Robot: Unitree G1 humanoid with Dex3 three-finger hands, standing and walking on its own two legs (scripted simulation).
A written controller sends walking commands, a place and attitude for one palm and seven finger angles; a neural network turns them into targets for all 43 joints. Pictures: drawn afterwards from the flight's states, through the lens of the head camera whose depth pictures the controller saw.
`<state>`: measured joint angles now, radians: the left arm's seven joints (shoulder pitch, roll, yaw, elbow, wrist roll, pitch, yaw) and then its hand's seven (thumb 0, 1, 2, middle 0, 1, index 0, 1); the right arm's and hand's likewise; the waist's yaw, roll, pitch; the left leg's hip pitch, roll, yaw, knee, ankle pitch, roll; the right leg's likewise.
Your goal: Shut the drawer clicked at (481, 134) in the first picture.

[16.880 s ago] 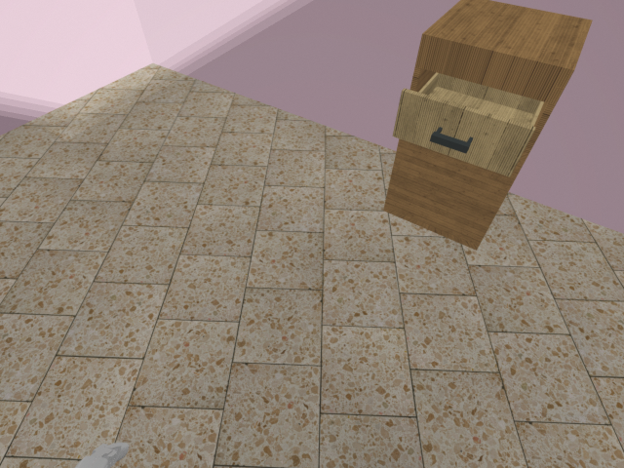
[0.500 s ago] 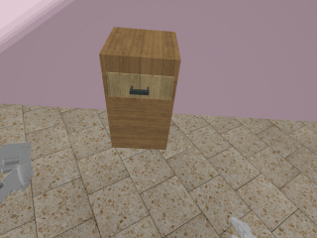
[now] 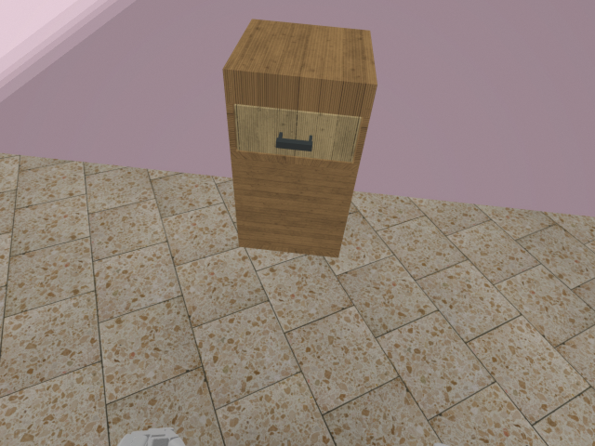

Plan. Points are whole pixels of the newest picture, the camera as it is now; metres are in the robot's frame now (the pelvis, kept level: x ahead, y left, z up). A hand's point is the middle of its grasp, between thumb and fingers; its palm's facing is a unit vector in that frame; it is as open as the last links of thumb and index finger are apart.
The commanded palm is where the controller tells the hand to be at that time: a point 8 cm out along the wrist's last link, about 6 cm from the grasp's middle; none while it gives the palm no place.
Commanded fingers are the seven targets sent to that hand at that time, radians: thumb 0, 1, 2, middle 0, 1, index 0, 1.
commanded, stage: let the arm hang, fingers relaxed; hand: left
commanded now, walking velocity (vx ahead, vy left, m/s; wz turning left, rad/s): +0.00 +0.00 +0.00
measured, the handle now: (294, 140) +1.00 +0.01 -0.15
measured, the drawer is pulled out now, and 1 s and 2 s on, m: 0.00 0.00 0.00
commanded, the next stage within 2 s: look to check the result in 0.84 s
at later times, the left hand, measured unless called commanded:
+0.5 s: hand out of the picture +0.00 +0.20 -0.15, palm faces -0.01 -0.98 -0.22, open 6.9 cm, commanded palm none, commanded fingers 0.00 0.90 0.90 -0.20 -0.30 -0.20 -0.30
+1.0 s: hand out of the picture +0.03 +0.17 -0.14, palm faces -0.03 -0.98 -0.20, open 7.4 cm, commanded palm none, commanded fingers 0.00 0.90 0.90 -0.20 -0.30 -0.20 -0.30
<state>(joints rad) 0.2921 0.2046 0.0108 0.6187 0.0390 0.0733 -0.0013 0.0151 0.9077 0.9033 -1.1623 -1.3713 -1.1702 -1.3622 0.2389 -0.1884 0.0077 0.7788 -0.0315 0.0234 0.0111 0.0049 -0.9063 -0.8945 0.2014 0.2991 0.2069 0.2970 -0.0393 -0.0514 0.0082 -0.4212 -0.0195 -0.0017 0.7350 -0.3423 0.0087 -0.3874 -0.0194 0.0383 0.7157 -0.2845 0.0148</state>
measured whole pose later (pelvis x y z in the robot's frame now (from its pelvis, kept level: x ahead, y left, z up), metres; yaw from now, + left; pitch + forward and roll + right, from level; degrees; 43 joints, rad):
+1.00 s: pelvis +0.01 +0.00 +0.03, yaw -2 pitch -1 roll +0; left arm 0.24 0.16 0.01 1.13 0.01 -0.01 0.03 0.01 0.91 0.90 -0.20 -0.30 -0.20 -0.30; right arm 0.27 -0.16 -0.02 1.12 -0.02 0.00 -0.03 0.00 -0.91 -0.89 0.20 0.30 0.20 0.30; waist -0.02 0.01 0.06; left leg -0.21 -0.01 0.03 0.40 -0.16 0.02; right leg -0.17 0.01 0.06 0.41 -0.22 0.00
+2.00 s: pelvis +0.05 -0.01 +0.03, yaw -2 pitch -1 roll +0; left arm 0.22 0.18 0.01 1.14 0.01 -0.01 0.03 0.01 0.91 0.90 -0.20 -0.30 -0.20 -0.29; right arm 0.21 -0.18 -0.01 1.14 -0.01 -0.01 -0.03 0.00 -0.91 -0.89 0.20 0.30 0.20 0.30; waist -0.01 0.00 0.06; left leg -0.15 -0.01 0.04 0.37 -0.21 0.01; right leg -0.11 0.02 0.06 0.37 -0.26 0.00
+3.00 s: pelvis +0.05 +0.00 +0.03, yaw -2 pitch -1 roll +0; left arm 0.19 0.23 0.02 1.13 0.01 -0.01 0.02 0.01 0.91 0.90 -0.20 -0.30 -0.20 -0.29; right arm 0.18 -0.22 -0.01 1.14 -0.01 -0.01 -0.03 0.00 -0.91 -0.89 0.20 0.30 0.20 0.30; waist -0.01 -0.01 0.05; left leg -0.13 -0.02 0.03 0.34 -0.20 0.02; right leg -0.07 0.01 0.06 0.34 -0.25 0.00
